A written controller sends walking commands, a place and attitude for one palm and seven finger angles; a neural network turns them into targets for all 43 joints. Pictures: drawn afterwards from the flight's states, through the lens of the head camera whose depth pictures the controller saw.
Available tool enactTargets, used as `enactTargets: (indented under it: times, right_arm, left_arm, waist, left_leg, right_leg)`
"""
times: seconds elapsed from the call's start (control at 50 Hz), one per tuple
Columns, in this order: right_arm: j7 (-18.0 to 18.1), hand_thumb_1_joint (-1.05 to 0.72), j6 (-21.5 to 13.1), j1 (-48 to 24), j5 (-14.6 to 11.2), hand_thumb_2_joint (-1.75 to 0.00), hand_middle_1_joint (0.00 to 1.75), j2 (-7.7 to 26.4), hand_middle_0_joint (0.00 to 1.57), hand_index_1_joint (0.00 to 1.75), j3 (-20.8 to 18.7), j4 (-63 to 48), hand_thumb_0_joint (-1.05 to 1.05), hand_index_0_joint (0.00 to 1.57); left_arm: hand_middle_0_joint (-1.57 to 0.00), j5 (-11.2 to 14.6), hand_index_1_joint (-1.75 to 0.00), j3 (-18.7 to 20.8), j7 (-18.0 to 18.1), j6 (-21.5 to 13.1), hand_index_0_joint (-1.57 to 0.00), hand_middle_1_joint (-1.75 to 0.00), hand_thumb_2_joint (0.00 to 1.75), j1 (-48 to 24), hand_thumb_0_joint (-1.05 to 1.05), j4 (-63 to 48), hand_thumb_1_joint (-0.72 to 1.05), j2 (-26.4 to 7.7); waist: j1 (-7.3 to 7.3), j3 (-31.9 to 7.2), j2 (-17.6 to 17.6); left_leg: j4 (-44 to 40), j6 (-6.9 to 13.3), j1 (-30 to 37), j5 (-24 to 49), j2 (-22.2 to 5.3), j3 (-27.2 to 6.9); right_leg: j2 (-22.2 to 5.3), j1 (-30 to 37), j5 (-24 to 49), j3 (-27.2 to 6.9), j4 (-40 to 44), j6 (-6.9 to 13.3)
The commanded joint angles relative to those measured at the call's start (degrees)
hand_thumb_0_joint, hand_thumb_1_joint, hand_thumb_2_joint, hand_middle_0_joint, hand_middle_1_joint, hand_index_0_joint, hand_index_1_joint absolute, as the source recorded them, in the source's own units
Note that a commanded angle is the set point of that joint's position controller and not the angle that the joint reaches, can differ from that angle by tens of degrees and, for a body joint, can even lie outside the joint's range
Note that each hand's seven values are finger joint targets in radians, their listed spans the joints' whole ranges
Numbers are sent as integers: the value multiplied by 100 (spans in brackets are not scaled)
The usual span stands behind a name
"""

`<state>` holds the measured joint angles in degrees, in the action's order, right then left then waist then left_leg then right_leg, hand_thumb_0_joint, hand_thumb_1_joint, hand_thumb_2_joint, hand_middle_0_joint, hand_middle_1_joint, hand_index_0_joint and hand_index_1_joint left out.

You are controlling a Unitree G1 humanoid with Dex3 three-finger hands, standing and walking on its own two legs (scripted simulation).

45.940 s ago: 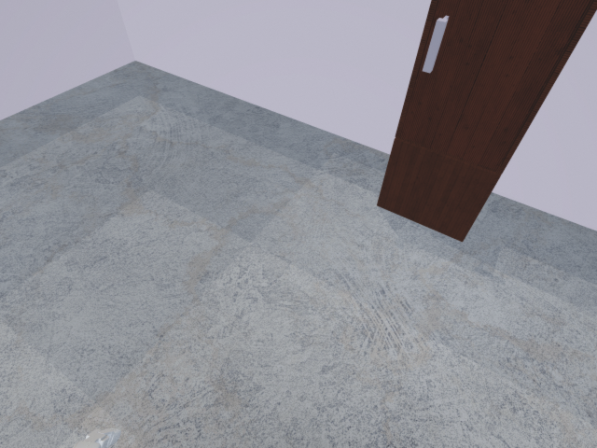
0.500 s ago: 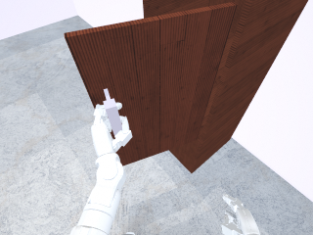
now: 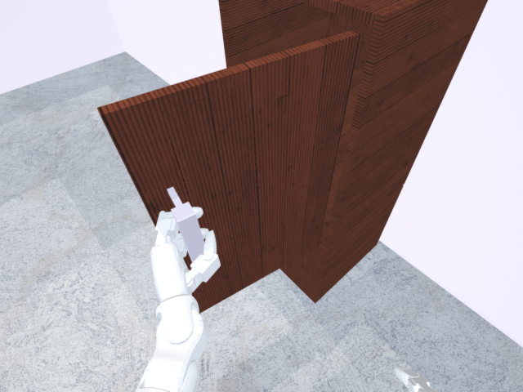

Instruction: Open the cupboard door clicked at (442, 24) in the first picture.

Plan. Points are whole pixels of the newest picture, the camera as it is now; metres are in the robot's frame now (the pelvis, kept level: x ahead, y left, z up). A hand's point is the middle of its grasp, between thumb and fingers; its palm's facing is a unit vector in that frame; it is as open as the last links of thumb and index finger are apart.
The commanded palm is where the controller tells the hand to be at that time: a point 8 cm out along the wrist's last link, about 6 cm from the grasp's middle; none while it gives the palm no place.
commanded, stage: pull the door open along its arc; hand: left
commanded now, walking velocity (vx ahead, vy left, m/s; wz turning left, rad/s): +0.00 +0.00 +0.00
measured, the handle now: (188, 231) +0.35 +0.13 +0.06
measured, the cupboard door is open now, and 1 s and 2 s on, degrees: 80 86 89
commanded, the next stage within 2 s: open thumb and fingers to let go in 0.12 s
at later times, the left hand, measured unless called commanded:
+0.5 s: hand (218, 270) +0.28 +0.08 +0.07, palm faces +0.30 -0.95 -0.03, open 8.0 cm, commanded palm +0.23 +0.10 +0.06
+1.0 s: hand (224, 273) +0.27 +0.07 +0.07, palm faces +0.30 -0.95 -0.03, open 15.1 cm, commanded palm +0.23 +0.10 +0.06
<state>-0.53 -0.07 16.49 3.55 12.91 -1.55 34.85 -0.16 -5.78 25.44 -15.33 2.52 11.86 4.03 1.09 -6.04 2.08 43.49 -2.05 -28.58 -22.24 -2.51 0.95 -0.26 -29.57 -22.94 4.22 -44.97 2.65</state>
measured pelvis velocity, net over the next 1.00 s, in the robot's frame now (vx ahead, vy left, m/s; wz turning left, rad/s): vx -0.01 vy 0.00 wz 0.03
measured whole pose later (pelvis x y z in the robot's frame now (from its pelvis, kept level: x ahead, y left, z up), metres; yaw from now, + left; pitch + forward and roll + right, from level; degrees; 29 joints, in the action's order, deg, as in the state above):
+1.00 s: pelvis -0.01 +0.00 -0.01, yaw +2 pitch +6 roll +0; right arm -0.9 -1.6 12.7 3.8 10.5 0.5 31.8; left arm -5.2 -16.7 31.5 -8.4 6.3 2.4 4.3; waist 0.3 -5.1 2.6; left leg 49.3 -2.0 -31.5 -24.0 -1.9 -1.2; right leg -1.0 -31.0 -24.9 6.1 -49.5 2.7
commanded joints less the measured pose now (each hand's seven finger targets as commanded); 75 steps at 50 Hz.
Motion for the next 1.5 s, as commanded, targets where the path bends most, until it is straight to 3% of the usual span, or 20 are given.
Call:
enactTargets:
  times: [0.0,0.02,0.1,0.2,0.28,0.34,0.44,0.6,0.64,0.7,1.0,1.12,1.14,1.16,1.18,1.22,1.26,1.32,1.36,1.48]
  right_arm:
    - [-101,-90,-369,-764,-48,-90,30,305,20,30,-81,-1185,0,20]
    - [-135,-90,-373,-763,-47,-90,30,279,20,30,-85,-1246,0,20]
    - [-103,-90,-381,-853,46,-90,30,226,20,30,-21,-1276,0,20]
    - [-25,-90,-382,-1104,18,-90,30,172,20,30,76,-1177,0,20]
    - [-61,-90,-311,-997,5,-90,30,154,20,30,59,-1226,0,20]
    - [-93,-90,-254,-936,-8,-90,30,167,20,30,65,-1303,0,20]
    - [-86,-90,-231,-994,-17,-90,30,196,20,30,78,-1325,0,20]
    - [-100,-90,-329,-973,-31,-90,30,216,20,30,50,-1371,0,20]
    - [-81,-90,-367,-976,-38,-90,30,231,20,30,44,-1350,0,20]
    - [-58,-90,-427,-966,-35,-90,30,230,20,30,28,-1331,0,20]
    - [-8,-90,-460,-1032,-7,-90,30,216,20,30,68,-1223,0,20]
    - [7,-90,-421,-1139,3,-90,30,201,20,30,91,-1202,0,20]
    - [-36,-90,-442,-832,7,-90,30,435,20,30,147,-965,0,20]
    - [9,-90,-448,-739,-75,-90,30,429,20,30,72,-1185,0,20]
    - [69,-90,-443,-737,-90,-90,30,429,20,30,85,-1235,0,20]
    - [118,-90,-525,-680,-158,-90,30,414,20,30,105,-1337,0,20]
    - [138,-90,-635,-665,-270,-90,30,433,20,30,143,-1482,0,20]
    - [204,-90,-775,-776,-399,-90,30,453,20,30,174,-1625,0,20]
    - [183,-90,-834,-817,-419,-90,30,470,20,30,184,-1647,0,20]
    - [-16,-90,-775,-605,-319,-90,30,442,20,30,108,-1832,0,20]
  left_arm:
    - [-40,-258,-135,-804,134,-378,-40,-135,90,470,0,-2276,90,529]
    - [-40,-357,-135,-892,214,-338,-40,-135,90,827,0,-2537,90,543]
    - [-40,-833,-135,-1047,560,-103,-40,-135,90,305,0,-2534,90,535]
    - [-40,-505,-135,-1003,736,160,-40,-135,90,-209,0,-2240,90,754]
    - [-38,-554,-132,-1268,651,311,-38,-132,78,79,0,-2412,62,969]
    - [-36,-563,-130,-1404,540,421,-36,-130,69,292,0,-2527,41,1024]
    - [-34,-551,-126,-1392,490,425,-34,-126,54,77,0,-2678,6,930]
    - [-30,-683,-120,-1688,494,374,-30,-120,30,-85,0,-2751,-50,1098]
    - [-30,-691,-120,-1690,517,369,-30,-120,30,-184,0,-2693,-50,1072]
    - [-27,-679,-105,-1637,555,331,-27,-105,30,-279,0,-2692,-50,1039]
    - [-15,-597,-30,-1263,640,301,-15,-30,30,-674,0,-2123,-50,825]
    - [-15,-547,-30,-1128,641,292,-15,-30,30,-863,0,-1951,-50,778]
    - [-15,-1124,-30,-2181,-529,74,-15,-30,30,-1055,0,-1766,-50,151]
    - [-15,-896,-30,-1648,-1187,-178,-15,-30,30,-1300,0,-2286,-50,-337]
    - [-15,-811,-30,-1599,-1598,-292,-15,-30,30,-1243,0,-2281,-50,-518]
    - [-15,-571,-30,-1690,-2302,-409,-15,-30,30,-1173,0,-2396,-50,-457]
    - [-15,-62,-30,-1749,-2961,-340,-15,-30,30,-947,0,-2430,-50,-318]
    - [-15,604,-30,-1373,-3069,-27,-15,-30,30,-510,0,-2402,-50,-135]
    - [-15,660,-30,-1207,-2818,91,-15,-30,30,-376,0,-2419,-50,-112]
    - [-15,-56,-30,-1105,-2134,88,-15,-30,30,547,0,-2963,-50,-369]
  waist:
    - [-219,-1111,-661]
    - [-252,-1107,-661]
    - [-97,-721,-457]
    - [-84,-746,-607]
    - [-119,-1192,-437]
    - [-116,-1190,-565]
    - [-63,-973,-565]
    - [-4,-1078,-469]
    - [9,-973,-499]
    - [8,-1128,-544]
    - [-77,-841,-741]
    - [-102,-733,-753]
    - [361,-132,-979]
    - [162,-781,-585]
    - [98,-969,-551]
    - [126,-1166,-345]
    - [160,-1107,-257]
    - [66,-800,-624]
    - [19,-599,-710]
    - [-153,-834,-470]
  left_leg:
    - [-315,277,362,1450,276,118]
    - [-300,269,375,1498,266,99]
    - [-72,284,269,1239,286,25]
    - [18,262,319,1060,338,-38]
    - [28,245,456,1591,306,-39]
    - [42,239,431,1869,281,-76]
    - [71,241,367,1637,266,-119]
    - [166,266,273,1336,274,-176]
    - [171,268,224,1234,274,-201]
    - [206,280,216,1127,291,-177]
    - [92,286,167,744,358,-104]
    - [59,289,175,605,375,-98]
    - [65,410,111,660,394,-122]
    - [71,424,100,749,395,-94]
    - [99,453,140,841,408,-93]
    - [98,445,256,896,397,-103]
    - [52,423,314,798,384,-134]
    - [-93,355,198,414,371,-187]
    - [-171,325,156,283,353,-238]
    - [-109,290,181,830,283,-237]
  right_leg:
    - [-109,1191,2280,-286,733,-163]
    - [-98,1204,2271,-256,688,-137]
    - [-91,687,1764,-287,672,-113]
    - [-86,557,1437,-243,736,-137]
    - [-50,774,2278,-112,409,-112]
    - [-48,914,2714,-71,322,-112]
    - [-54,734,2379,-101,374,-112]
    - [-52,463,1814,-90,298,-86]
    - [-48,404,1610,-96,342,-72]
    - [-67,380,1481,-142,368,-94]
    - [-136,383,764,-312,797,-125]
    - [-155,323,438,-364,931,-132]
    - [-124,25,1058,-439,729,-124]
    - [-155,287,1342,-447,512,-90]
    - [-171,446,1559,-476,423,-86]
    - [-162,449,1638,-420,325,-76]
    - [-119,414,1491,-339,335,-70]
    - [-67,315,811,-219,550,-137]
    - [-48,157,506,-126,533,-145]
    - [-46,116,1006,-30,58,-68]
